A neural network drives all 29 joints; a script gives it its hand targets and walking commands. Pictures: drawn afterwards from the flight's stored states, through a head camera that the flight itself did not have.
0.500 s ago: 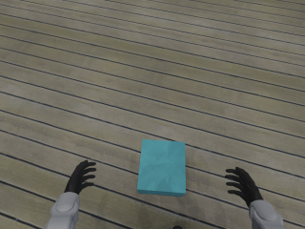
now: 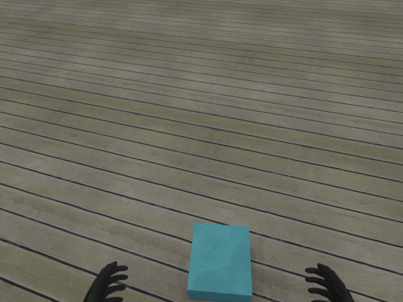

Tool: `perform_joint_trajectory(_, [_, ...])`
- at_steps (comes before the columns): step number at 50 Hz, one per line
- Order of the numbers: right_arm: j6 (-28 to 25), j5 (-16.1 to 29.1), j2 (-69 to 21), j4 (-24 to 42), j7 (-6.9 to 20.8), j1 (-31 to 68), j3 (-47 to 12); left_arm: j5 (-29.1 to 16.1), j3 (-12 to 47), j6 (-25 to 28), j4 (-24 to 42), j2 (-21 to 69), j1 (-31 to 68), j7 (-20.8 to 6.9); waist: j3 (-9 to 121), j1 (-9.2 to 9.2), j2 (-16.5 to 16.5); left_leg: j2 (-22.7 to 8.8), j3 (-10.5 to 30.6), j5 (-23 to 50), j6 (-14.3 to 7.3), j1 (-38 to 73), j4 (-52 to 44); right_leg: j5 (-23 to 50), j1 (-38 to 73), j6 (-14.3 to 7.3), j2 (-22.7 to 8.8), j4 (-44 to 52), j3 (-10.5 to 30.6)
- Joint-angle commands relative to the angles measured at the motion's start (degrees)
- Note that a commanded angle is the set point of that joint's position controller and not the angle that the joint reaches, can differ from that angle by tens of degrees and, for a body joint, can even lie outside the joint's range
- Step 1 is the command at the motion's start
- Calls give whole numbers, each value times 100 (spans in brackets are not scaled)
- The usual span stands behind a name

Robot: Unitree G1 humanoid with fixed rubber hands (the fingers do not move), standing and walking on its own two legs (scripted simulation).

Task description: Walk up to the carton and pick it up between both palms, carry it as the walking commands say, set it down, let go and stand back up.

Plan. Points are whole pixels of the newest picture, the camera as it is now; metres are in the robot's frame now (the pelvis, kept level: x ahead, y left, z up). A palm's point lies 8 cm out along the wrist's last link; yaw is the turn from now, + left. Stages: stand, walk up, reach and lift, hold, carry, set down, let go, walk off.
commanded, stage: let go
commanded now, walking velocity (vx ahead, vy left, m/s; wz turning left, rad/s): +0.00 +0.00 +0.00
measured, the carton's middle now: (219, 262) +0.45 -0.04 -0.69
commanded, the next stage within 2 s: stand in 0.14 s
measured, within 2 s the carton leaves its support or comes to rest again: neither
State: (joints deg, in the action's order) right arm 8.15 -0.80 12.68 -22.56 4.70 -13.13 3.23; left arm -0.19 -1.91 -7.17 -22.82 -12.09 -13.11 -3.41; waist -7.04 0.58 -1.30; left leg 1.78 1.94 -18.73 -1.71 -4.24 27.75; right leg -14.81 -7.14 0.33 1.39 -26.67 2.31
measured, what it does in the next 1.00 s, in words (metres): stands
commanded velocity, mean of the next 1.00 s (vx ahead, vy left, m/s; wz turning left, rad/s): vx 0.00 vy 0.00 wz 0.00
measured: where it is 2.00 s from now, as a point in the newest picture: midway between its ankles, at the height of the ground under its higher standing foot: outside the picture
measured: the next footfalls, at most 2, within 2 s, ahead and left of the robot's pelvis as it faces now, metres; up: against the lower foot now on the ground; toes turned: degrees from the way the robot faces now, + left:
none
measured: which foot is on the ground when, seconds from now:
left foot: down 0.00-1.00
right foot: down 0.00-1.00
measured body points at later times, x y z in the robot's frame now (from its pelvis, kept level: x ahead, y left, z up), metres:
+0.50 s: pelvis +0.02 -0.02 +0.00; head +0.00 -0.02 +0.45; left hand +0.15 +0.28 -0.08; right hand +0.16 -0.32 -0.08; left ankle -0.04 +0.10 -0.74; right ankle +0.00 -0.13 -0.74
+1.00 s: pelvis +0.00 +0.00 +0.01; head -0.03 -0.01 +0.46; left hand +0.12 +0.30 -0.09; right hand +0.11 -0.31 -0.10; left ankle -0.04 +0.10 -0.74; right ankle +0.00 -0.13 -0.74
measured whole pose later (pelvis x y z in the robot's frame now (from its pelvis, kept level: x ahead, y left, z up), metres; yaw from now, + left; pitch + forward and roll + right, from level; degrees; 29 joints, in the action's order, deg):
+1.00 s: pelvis +0.00 +0.00 +0.01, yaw +0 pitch -1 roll +0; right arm -2.0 -1.9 21.8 -51.5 -0.6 -11.6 1.2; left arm 1.5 -1.4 1.3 -51.8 -20.9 -10.0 0.2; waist 2.7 -0.2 -0.7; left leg 2.1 2.1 -14.8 -1.4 -5.3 21.6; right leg -12.0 -8.8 0.3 0.7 -22.3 2.5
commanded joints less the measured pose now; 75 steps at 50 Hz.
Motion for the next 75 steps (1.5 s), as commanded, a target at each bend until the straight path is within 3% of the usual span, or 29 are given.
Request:
perform_joint_trajectory(1, [62, -25, 543, 649, -69, 262, 134, -109, -61, 26, 341, -534, 50, 48, 499, -56, 329, -142, 24, 1513, 132, -787, -610, 1364, 792, 61, 137, 71, -157])
perform_joint_trajectory(3, [181, -27, 530, 537, -145, 233, 119, -112, -74, 140, 637, -556, 298, 66, 703, -83, 30, -159, 4, 1489, 107, -681, -565, 1343, 895, 17, 122, -11, -28])
perform_joint_trajectory(6, [326, -101, 459, 638, -268, 426, 69, -127, -38, 141, 444, -624, 426, 105, 609, -152, 275, -215, 8, 1341, 90, -641, -476, 1152, 738, -4, 71, -51, -11])
perform_joint_trajectory(7, [-80, -65, 1170, -194, -432, 542, 271, 180, -254, 334, -354, -1127, 187, 279, 1085, -158, -131, -257, 240, 1223, 332, -904, -266, 1297, 41, 99, -351, 141, 228])
perform_joint_trajectory(8, [-308, -55, 1428, -244, -483, 339, 364, 258, -333, 429, -458, -1426, 176, 318, 949, -32, -94, -297, 344, 632, 377, -569, -339, 461, -249, 136, -341, 303, 444])
perform_joint_trajectory(10, [-559, -111, 1411, -464, -516, 355, 323, 296, -409, 623, -622, -1585, 207, 382, 803, -17, 285, -392, 498, 683, 245, -772, -300, 634, -239, 18, -421, 443, 430])
perform_joint_trajectory(13, [-765, -116, 1245, -707, -464, 382, 227, 259, -328, 737, -931, -1364, 320, 375, 819, -50, 33, -387, 492, 830, 215, -774, -309, 851, -352, -15, -497, 575, 606])
perform_joint_trajectory(16, [-873, -125, 1244, -1005, -469, 351, 201, 218, -271, 795, -1098, -1254, 481, 358, 1013, 22, 160, -498, 569, 1230, 205, -621, -473, 1189, -244, -90, -471, 432, 503])
perform_joint_trajectory(17, [-880, -80, 1364, -998, -480, 345, 237, 197, -316, 787, -1147, -1380, 338, 357, 860, -107, -16, -506, 582, 1365, 253, -757, -562, 1165, -172, -71, -480, 374, 453])
perform_joint_trajectory(19, [-896, -85, 1444, -1114, -526, 301, 238, 246, -338, 844, -1292, -1447, 374, 369, 1132, -40, 278, -490, 510, 1538, 238, -574, -369, 1506, -110, 5, -537, 444, 607])
perform_joint_trajectory(23, [-969, -84, 1522, -1342, -536, 367, 193, 195, -296, 888, -1426, -1519, 424, 354, 1296, -94, -57, -542, 492, 2154, 251, -533, -462, 1964, 102, -146, -534, 236, 492])
perform_joint_trajectory(27, [-979, -95, 1703, -1604, -566, 133, 179, 214, -280, 903, -1699, -1587, 262, 434, 1232, -118, 441, -604, 571, 2182, 129, -447, -473, 2167, 155, -104, -590, 307, 531])
perform_joint_trajectory(28, [-974, -104, 1795, -1641, -574, 254, 193, 229, -277, 896, -1771, -1638, 258, 428, 1082, -47, 169, -548, 518, 2178, 158, -397, -496, 2139, -36, -77, -574, 349, 526])
perform_joint_trajectory(29, [-969, -115, 1665, -1673, -584, 224, 132, 240, -243, 907, -1805, -1645, 294, 435, 982, -67, 334, -602, 610, 1946, 92, -449, -561, 1930, -158, -86, -575, 366, 482])
perform_joint_trajectory(33, [-1016, -90, 1601, -1802, -555, 279, 95, 208, -262, 950, -1931, -1803, 353, 422, 1122, -95, -29, -613, 601, 1934, 108, -423, -614, 1737, 70, -140, -633, 492, 645])
perform_joint_trajectory(36, [-1049, -77, 1766, -1960, -572, 283, 116, 220, -222, 931, -2084, -1758, 503, 398, 1034, -69, 193, -673, 611, 1927, 140, -452, -738, 1600, -49, -151, -640, 530, 636])
perform_joint_trajectory(39, [-1041, -80, 1841, -2092, -599, 312, 89, 182, -197, 924, -2262, -1743, 455, 412, 994, -106, -141, -689, 702, 1959, 67, -392, -865, 1497, 1, -136, -632, 546, 593])
perform_joint_trajectory(40, [-1060, -76, 1707, -2194, -588, 302, 5, 154, -183, 930, -2312, -1796, 542, 423, 1027, -55, 149, -717, 687, 1938, 87, -408, -841, 1586, 97, -123, -650, 565, 652])
perform_joint_trajectory(43, [-1104, -94, 1684, -2298, -571, 453, -14, 174, -187, 925, -2438, -1850, 629, 411, 832, -95, 216, -701, 693, 1587, 95, -446, -921, 1269, -106, -128, -662, 666, 687])
perform_joint_trajectory(52, [-1086, -97, 1811, -2722, -546, 429, 9, 183, -135, 943, -2764, -1868, 583, 388, 747, -97, -27, -722, 731, 1498, 84, -506, -1035, 1062, -12, -115, -618, 690, 655])
perform_joint_trajectory(54, [-1112, -63, 1901, -2850, -559, 337, -7, 130, -132, 907, -2794, -1886, 599, 388, 781, -43, 323, -696, 744, 1520, 95, -448, -1031, 1211, -34, -102, -632, 761, 611])
perform_joint_trajectory(55, [-1099, -54, 1896, -2850, -550, 434, -18, 141, -108, 904, -2868, -1967, 649, 389, 752, -5, 97, -698, 762, 1480, 78, -438, -1117, 1145, -89, -90, -635, 757, 637])
perform_joint_trajectory(58, [-1113, -124, 2082, -2908, -575, 451, 54, 152, -52, 923, -2910, -1710, 529, 367, 822, -65, 59, -728, 809, 1142, 47, -470, -1190, 954, -27, -98, -639, 734, 620])
perform_joint_trajectory(59, [-1086, -68, 1980, -2974, -559, 347, 9, 138, -77, 927, -2964, -1950, 524, 372, 756, -70, 302, -733, 843, 1207, 70, -523, -1247, 795, -66, -92, -612, 688, 607])
perform_joint_trajectory(63, [-1092, -67, 1910, -3036, -560, 468, -11, 115, -51, 895, -3032, -1936, 712, 385, 690, -74, -2, -721, 792, 1284, 62, -564, -1175, 811, -105, -150, -666, 820, 675])
perform_joint_trajectory(65, [-1111, -25, 1818, -3070, -530, 407, -60, 130, -57, 931, -3130, -2035, 650, 384, 578, -66, 274, -709, 877, 1102, 56, -589, -1268, 598, -184, -140, -639, 796, 667])
perform_joint_trajectory(66, [-1078, -66, 1951, -3119, -538, 480, -50, 140, -65, 948, -3171, -1987, 544, 383, 664, -139, -7, -721, 859, 1134, 25, -514, -1286, 625, -88, -129, -662, 831, 720])
perform_joint_trajectory(73, [-1066, -28, 1924, -3241, -570, 570, -75, 152, -24, 926, -3300, -1972, 723, 414, 899, -38, 45, -760, 870, 1319, 18, -367, -1188, 958, 65, -138, -692, 864, 663])
perform_joint_trajectory(75, [-1070, -47, 1998, -3272, -563, 592, -48, 106, 17, 884, -3370, -1874, 503, 360, 594, -141, 71, -697, 844, 1040, 20, -547, -1255, 700, -87, -135, -672, 907, 654])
